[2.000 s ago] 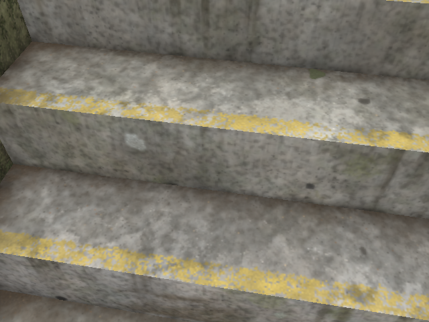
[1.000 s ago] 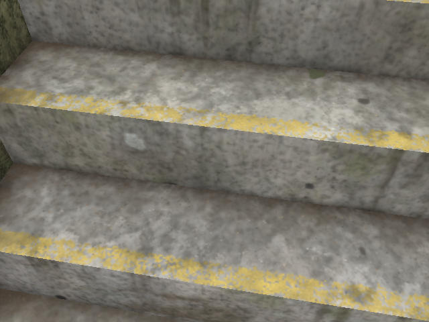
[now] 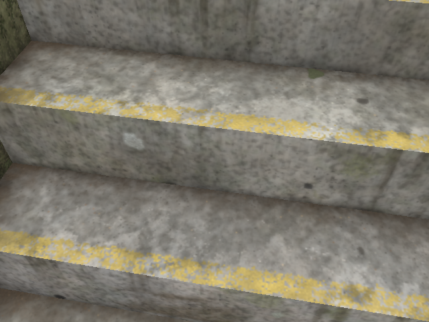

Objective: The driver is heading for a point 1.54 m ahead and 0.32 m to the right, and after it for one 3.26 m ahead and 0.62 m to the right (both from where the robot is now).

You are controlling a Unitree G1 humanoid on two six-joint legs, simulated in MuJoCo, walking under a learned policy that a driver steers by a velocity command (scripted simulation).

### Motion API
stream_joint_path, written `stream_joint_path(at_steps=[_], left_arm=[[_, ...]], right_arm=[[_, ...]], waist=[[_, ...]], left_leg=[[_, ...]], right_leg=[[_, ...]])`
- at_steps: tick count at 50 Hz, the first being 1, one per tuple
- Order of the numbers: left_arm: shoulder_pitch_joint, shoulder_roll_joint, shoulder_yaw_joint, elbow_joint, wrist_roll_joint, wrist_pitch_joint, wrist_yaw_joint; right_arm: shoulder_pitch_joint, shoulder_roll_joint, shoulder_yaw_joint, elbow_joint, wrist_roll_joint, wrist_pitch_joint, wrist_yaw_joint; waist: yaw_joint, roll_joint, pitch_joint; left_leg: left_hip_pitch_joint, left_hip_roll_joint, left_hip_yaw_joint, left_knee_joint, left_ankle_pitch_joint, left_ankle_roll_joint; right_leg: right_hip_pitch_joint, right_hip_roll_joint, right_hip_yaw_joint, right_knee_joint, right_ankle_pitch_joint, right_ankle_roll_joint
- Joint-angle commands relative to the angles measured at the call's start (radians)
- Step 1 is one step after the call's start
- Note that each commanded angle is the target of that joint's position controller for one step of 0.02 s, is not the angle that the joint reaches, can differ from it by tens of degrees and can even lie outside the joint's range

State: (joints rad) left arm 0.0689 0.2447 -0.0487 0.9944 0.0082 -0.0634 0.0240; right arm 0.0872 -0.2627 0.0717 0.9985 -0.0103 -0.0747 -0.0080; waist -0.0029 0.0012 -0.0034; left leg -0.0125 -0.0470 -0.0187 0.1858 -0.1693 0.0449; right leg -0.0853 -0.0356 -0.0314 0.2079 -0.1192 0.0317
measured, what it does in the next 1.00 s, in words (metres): stands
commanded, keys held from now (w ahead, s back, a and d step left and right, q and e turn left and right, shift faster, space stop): w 0.52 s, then no key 0.48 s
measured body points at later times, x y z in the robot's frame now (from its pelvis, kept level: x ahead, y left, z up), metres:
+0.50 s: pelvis +0.00 +0.00 +0.00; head +0.00 +0.00 +0.45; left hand +0.14 +0.24 -0.12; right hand +0.13 -0.25 -0.12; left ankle -0.05 +0.09 -0.75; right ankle -0.01 -0.14 -0.75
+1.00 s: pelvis -0.01 +0.00 +0.00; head +0.00 +0.00 +0.45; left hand +0.07 +0.25 -0.14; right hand +0.06 -0.27 -0.14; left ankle -0.05 +0.09 -0.75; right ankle -0.01 -0.14 -0.75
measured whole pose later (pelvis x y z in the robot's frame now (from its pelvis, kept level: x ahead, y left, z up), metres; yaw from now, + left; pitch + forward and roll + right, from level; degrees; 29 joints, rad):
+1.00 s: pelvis -0.01 +0.00 +0.00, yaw +0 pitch -1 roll +0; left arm 0.14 0.25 -0.02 1.05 0.01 -0.03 0.03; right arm 0.17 -0.27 0.04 1.04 -0.01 -0.04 -0.01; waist 0.00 0.00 0.04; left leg -0.05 -0.04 -0.01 0.28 -0.20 0.04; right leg -0.12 -0.03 -0.03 0.29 -0.15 0.03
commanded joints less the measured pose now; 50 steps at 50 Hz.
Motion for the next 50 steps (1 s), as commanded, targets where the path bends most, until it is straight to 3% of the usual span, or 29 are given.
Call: stream_joint_path(at_steps=[1,29,50], left_arm=[[-0.056,0.108,0.02,-0.055,0.0,-0.012,0.003],[-0.03,0.118,0.025,-0.041,-0.001,-0.012,0.003],[0.064,0.122,0.045,0.026,-0.001,0.023,0.004]], right_arm=[[-0.047,-0.116,-0.022,-0.051,0.001,-0.012,-0.003],[-0.018,-0.127,-0.028,-0.037,0.003,-0.008,-0.004],[0.09,-0.118,-0.051,0.004,0.001,0.026,-0.008]], waist=[[0.0,0.001,-0.062],[-0.001,0.001,-0.058],[0.003,-0.002,-0.003]], left_leg=[[-0.033,0.174,-0.093,-0.007,0.286,-0.01],[-0.033,0.177,-0.085,0.013,0.312,-0.013],[-0.105,0.169,-0.088,0.056,0.182,-0.015]], right_leg=[[0.062,-0.114,0.085,0.003,0.176,-0.018],[0.065,-0.114,0.084,0.023,0.205,-0.021],[0.03,-0.115,0.094,0.071,0.145,-0.022]])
